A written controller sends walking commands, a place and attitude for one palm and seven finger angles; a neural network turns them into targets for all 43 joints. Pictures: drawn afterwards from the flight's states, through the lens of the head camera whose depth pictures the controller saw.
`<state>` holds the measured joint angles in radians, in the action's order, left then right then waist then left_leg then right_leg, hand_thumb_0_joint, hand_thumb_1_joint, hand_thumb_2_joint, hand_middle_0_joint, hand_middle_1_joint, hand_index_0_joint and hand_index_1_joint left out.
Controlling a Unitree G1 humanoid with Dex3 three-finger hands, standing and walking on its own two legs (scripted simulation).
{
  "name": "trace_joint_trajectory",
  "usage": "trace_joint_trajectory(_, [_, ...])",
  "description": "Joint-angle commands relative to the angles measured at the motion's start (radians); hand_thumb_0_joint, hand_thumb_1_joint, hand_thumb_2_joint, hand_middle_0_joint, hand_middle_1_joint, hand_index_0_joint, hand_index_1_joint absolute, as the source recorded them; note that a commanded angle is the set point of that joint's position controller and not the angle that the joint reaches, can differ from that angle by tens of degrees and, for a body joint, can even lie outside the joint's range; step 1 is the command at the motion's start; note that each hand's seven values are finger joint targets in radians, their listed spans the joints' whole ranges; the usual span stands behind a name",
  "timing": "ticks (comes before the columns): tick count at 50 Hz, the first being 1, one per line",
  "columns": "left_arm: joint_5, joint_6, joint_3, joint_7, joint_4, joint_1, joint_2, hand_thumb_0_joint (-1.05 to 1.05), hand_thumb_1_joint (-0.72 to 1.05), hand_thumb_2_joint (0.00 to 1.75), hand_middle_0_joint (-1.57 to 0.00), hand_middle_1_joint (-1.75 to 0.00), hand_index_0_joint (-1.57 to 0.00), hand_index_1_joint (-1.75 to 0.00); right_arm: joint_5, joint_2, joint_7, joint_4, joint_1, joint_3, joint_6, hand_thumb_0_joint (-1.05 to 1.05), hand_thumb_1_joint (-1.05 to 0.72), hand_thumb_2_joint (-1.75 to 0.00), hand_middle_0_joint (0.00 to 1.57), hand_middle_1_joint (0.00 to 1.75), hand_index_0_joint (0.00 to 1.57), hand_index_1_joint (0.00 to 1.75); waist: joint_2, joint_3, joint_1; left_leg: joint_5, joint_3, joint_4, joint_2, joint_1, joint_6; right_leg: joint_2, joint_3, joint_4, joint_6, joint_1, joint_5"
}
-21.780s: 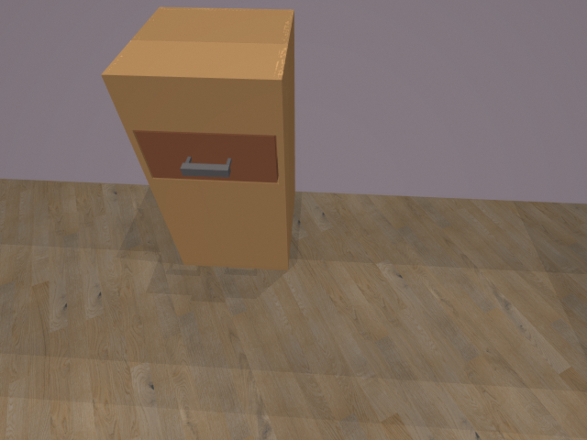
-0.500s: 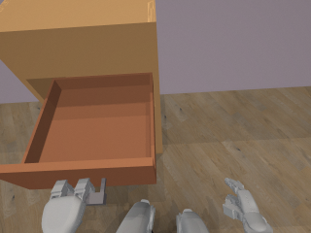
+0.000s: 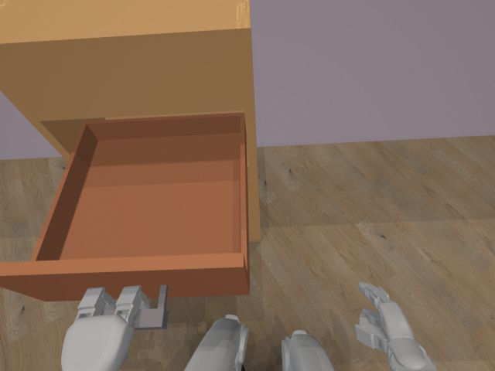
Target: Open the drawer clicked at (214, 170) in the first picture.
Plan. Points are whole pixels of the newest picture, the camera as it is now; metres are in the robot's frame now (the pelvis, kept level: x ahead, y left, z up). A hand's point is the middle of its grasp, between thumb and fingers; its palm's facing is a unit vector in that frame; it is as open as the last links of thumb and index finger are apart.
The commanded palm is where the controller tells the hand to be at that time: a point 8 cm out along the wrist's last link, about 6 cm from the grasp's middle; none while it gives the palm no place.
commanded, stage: open the thumb to release the handle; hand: left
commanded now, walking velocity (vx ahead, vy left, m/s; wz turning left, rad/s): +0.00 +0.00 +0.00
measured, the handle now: (125, 305) +0.21 +0.23 -0.04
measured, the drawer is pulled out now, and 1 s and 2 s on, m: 0.30 0.30 0.30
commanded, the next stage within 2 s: lift the hand off the handle in 0.44 s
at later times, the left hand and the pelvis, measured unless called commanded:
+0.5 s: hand (118, 342) +0.16 +0.23 -0.05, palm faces -0.09 -0.10 -0.99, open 12.9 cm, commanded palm +0.14 +0.22 +0.00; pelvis -0.01 +0.00 +0.00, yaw +0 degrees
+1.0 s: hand (119, 338) +0.17 +0.23 -0.05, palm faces -0.07 -0.08 -0.99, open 13.6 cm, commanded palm +0.16 +0.23 +0.01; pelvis -0.02 +0.00 +0.01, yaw +0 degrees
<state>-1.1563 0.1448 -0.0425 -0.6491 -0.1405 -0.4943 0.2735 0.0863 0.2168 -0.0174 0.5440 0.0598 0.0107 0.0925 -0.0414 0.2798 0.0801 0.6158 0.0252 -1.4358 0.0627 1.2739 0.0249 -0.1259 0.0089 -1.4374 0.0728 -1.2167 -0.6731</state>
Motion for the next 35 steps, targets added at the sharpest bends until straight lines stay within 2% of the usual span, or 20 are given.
trace_joint_trajectory(1, [0.009, 0.002, 0.115, -0.049, 0.111, 0.021, 0.152, 0.00, 0.62, 0.78, -0.38, -1.32, -0.38, -1.32, 0.004, 0.096, 0.016, -0.127, -0.075, 0.038, -0.047, 0.00, -0.90, -0.90, 0.20, 0.30, 0.20, 0.30, 0.042, 0.243, -0.007, -0.263, 0.024, 0.123, -0.017, -0.253, 0.025, 0.058, -0.057, 0.221, -0.002, 0.129, 0.357])
trace_joint_trajectory(2, [0.012, -0.003, 0.094, -0.048, 0.109, 0.022, 0.132, 0.00, 0.55, 0.75, -0.38, -1.31, -0.38, -1.31, 0.003, 0.096, 0.016, -0.122, -0.077, 0.040, -0.046, 0.00, -0.90, -0.90, 0.20, 0.30, 0.20, 0.30, 0.042, 0.277, -0.004, -0.272, 0.020, 0.122, -0.013, -0.268, 0.025, 0.062, -0.054, 0.219, -0.006, 0.138, 0.369])
trace_joint_trajectory(4, [0.023, -0.020, 0.076, -0.047, 0.135, 0.004, 0.118, 0.00, 0.41, 0.69, -0.36, -1.30, -0.36, -1.30, -0.001, 0.099, 0.014, -0.130, -0.071, 0.047, -0.044, 0.00, -0.90, -0.90, 0.20, 0.30, 0.20, 0.30, 0.030, 0.306, 0.001, -0.290, 0.023, 0.137, -0.012, -0.300, 0.022, 0.061, -0.052, 0.225, -0.006, 0.152, 0.378])
trace_joint_trajectory(6, [0.042, -0.038, 0.067, -0.035, 0.134, -0.009, 0.113, 0.00, 0.27, 0.63, -0.35, -1.28, -0.35, -1.28, -0.005, 0.099, 0.016, -0.137, -0.062, 0.043, -0.044, 0.00, -0.90, -0.90, 0.20, 0.30, 0.20, 0.30, 0.062, 0.301, -0.008, -0.295, 0.023, 0.149, -0.014, -0.302, 0.027, 0.062, -0.050, 0.243, -0.008, 0.184, 0.397])
trace_joint_trajectory(8, [0.041, -0.047, 0.050, -0.033, 0.141, 0.013, 0.115, 0.00, 0.13, 0.57, -0.35, -1.27, -0.35, -1.27, -0.008, 0.102, 0.020, -0.134, -0.062, 0.044, -0.039, 0.00, -0.90, -0.90, 0.20, 0.30, 0.20, 0.30, 0.057, 0.287, -0.015, -0.282, 0.022, 0.152, -0.015, -0.299, 0.027, 0.062, -0.054, 0.253, -0.011, 0.188, 0.389])
trace_joint_trajectory(9, [0.041, -0.054, 0.046, -0.031, 0.131, 0.015, 0.114, 0.00, 0.06, 0.54, -0.34, -1.26, -0.34, -1.26, -0.010, 0.099, 0.023, -0.132, -0.064, 0.042, -0.037, 0.00, -0.90, -0.90, 0.20, 0.30, 0.20, 0.30, 0.078, 0.286, -0.016, -0.271, 0.019, 0.152, -0.014, -0.288, 0.027, 0.066, -0.060, 0.259, -0.016, 0.196, 0.385])
trace_joint_trajectory(10, [0.041, -0.057, 0.051, -0.030, 0.115, 0.024, 0.120, 0.00, -0.01, 0.51, -0.33, -1.25, -0.33, -1.25, -0.013, 0.098, 0.026, -0.130, -0.064, 0.042, -0.037, 0.00, -0.90, -0.90, 0.20, 0.30, 0.20, 0.30, 0.091, 0.244, -0.023, -0.251, 0.019, 0.154, -0.016, -0.266, 0.027, 0.066, -0.058, 0.269, -0.016, 0.196, 0.367])
trace_joint_trajectory(11, [0.042, -0.055, 0.067, -0.030, 0.103, 0.028, 0.136, 0.00, -0.08, 0.48, -0.33, -1.24, -0.33, -1.24, -0.013, 0.097, 0.029, -0.127, -0.067, 0.035, -0.039, 0.00, -0.90, -0.90, 0.20, 0.30, 0.20, 0.30, 0.092, 0.244, -0.018, -0.247, 0.018, 0.152, -0.018, -0.249, 0.030, 0.065, -0.063, 0.266, -0.013, 0.204, 0.360])
trace_joint_trajectory(12, [0.033, -0.050, 0.056, -0.030, 0.092, 0.047, 0.133, 0.00, -0.15, 0.45, -0.32, -1.24, -0.32, -1.24, -0.014, 0.094, 0.031, -0.119, -0.073, 0.033, -0.039, 0.00, -0.90, -0.90, 0.20, 0.30, 0.20, 0.30, 0.099, 0.238, -0.022, -0.235, 0.017, 0.146, -0.017, -0.240, 0.029, 0.067, -0.069, 0.265, -0.016, 0.195, 0.352])
trace_joint_trajectory(15, [0.023, -0.044, 0.058, -0.035, 0.085, 0.052, 0.134, 0.00, -0.36, 0.36, -0.31, -1.22, -0.31, -1.22, -0.012, 0.095, 0.031, -0.118, -0.071, 0.038, -0.040, 0.00, -0.90, -0.90, 0.20, 0.30, 0.20, 0.30, 0.060, 0.231, -0.015, -0.230, 0.015, 0.149, -0.015, -0.243, 0.027, 0.066, -0.071, 0.267, -0.012, 0.191, 0.338])
trace_joint_trajectory(17, [0.021, -0.041, 0.050, -0.036, 0.094, 0.043, 0.130, 0.00, -0.50, 0.30, -0.30, -1.20, -0.30, -1.20, -0.010, 0.095, 0.029, -0.119, -0.071, 0.035, -0.042, 0.00, -0.90, -0.90, 0.20, 0.30, 0.20, 0.30, 0.033, 0.252, -0.010, -0.241, 0.015, 0.154, -0.015, -0.266, 0.027, 0.065, -0.063, 0.263, -0.009, 0.185, 0.331])
trace_joint_trajectory(20, [0.033, -0.049, 0.050, -0.033, 0.082, 0.042, 0.124, 0.00, -0.50, 0.30, -0.30, -1.20, -0.30, -1.20, -0.012, 0.097, 0.029, -0.118, -0.074, 0.039, -0.041, 0.00, -0.90, -0.90, 0.20, 0.30, 0.20, 0.30, 0.050, 0.216, -0.018, -0.221, 0.016, 0.154, -0.015, -0.249, 0.029, 0.064, -0.076, 0.285, -0.012, 0.190, 0.323])
trace_joint_trajectory(21, [0.038, -0.047, 0.072, -0.035, 0.090, 0.043, 0.144, 0.00, -0.50, 0.30, -0.30, -1.20, -0.30, -1.20, -0.011, 0.099, 0.030, -0.120, -0.072, 0.037, -0.042, 0.00, -0.90, -0.90, 0.20, 0.30, 0.20, 0.30, 0.049, 0.224, -0.014, -0.229, 0.018, 0.159, -0.017, -0.252, 0.030, 0.062, -0.077, 0.283, -0.006, 0.195, 0.328])
trace_joint_trajectory(22, [0.031, -0.046, 0.067, -0.037, 0.087, 0.042, 0.141, 0.00, -0.50, 0.30, -0.30, -1.20, -0.30, -1.20, -0.011, 0.098, 0.029, -0.120, -0.073, 0.037, -0.039, 0.00, -0.90, -0.90, 0.20, 0.30, 0.20, 0.30, 0.049, 0.233, -0.011, -0.224, 0.016, 0.159, -0.014, -0.253, 0.028, 0.062, -0.078, 0.279, -0.008, 0.193, 0.312])
trace_joint_trajectory(23, [0.030, -0.049, 0.045, -0.037, 0.091, 0.058, 0.123, 0.00, -0.50, 0.30, -0.30, -1.20, -0.30, -1.20, -0.010, 0.099, 0.029, -0.122, -0.075, 0.041, -0.038, 0.00, -0.90, -0.90, 0.20, 0.30, 0.20, 0.30, 0.037, 0.220, -0.020, -0.220, 0.017, 0.161, -0.016, -0.259, 0.029, 0.064, -0.073, 0.286, -0.008, 0.183, 0.310])
trace_joint_trajectory(25, [0.030, -0.050, 0.050, -0.038, 0.097, 0.061, 0.128, 0.00, -0.50, 0.30, -0.30, -1.20, -0.30, -1.20, -0.012, 0.099, 0.028, -0.120, -0.075, 0.043, -0.040, 0.00, -0.90, -0.90, 0.20, 0.30, 0.20, 0.30, 0.026, 0.226, -0.016, -0.217, 0.017, 0.164, -0.016, -0.267, 0.028, 0.064, -0.073, 0.288, -0.008, 0.178, 0.296])
trace_joint_trajectory(26, [0.031, -0.050, 0.069, -0.039, 0.088, 0.043, 0.142, 0.00, -0.50, 0.30, -0.30, -1.20, -0.30, -1.20, -0.011, 0.100, 0.029, -0.123, -0.070, 0.040, -0.042, 0.00, -0.90, -0.90, 0.20, 0.30, 0.20, 0.30, 0.038, 0.232, -0.012, -0.230, 0.018, 0.170, -0.017, -0.271, 0.030, 0.061, -0.068, 0.285, -0.004, 0.188, 0.307])
trace_joint_trajectory(27, [0.027, -0.050, 0.058, -0.038, 0.056, 0.038, 0.129, 0.00, -0.50, 0.30, -0.30, -1.20, -0.30, -1.20, -0.011, 0.098, 0.029, -0.117, -0.076, 0.038, -0.041, 0.00, -0.90, -0.90, 0.20, 0.30, 0.20, 0.30, 0.046, 0.220, -0.014, -0.219, 0.016, 0.166, -0.016, -0.257, 0.028, 0.062, -0.061, 0.279, -0.007, 0.174, 0.291])
trace_joint_trajectory(35, [0.021, -0.057, 0.066, -0.056, 0.035, 0.183, 0.140, 0.00, -0.50, 0.30, -0.30, -1.20, -0.30, -1.20, -0.014, 0.102, 0.037, -0.095, -0.076, 0.051, -0.048, 0.00, -0.90, -0.90, 0.20, 0.30, 0.20, 0.30, 0.051, 0.205, -0.033, -0.167, 0.012, 0.150, -0.021, -0.224, 0.032, 0.067, -0.069, 0.298, -0.014, 0.149, 0.222])
